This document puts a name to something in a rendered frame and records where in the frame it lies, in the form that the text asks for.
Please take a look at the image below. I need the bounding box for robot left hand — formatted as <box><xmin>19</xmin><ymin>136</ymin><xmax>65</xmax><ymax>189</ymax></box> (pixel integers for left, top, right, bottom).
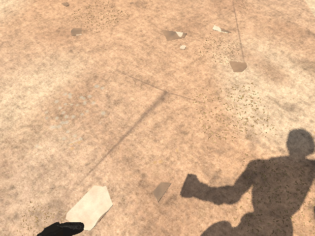
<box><xmin>36</xmin><ymin>222</ymin><xmax>85</xmax><ymax>236</ymax></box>

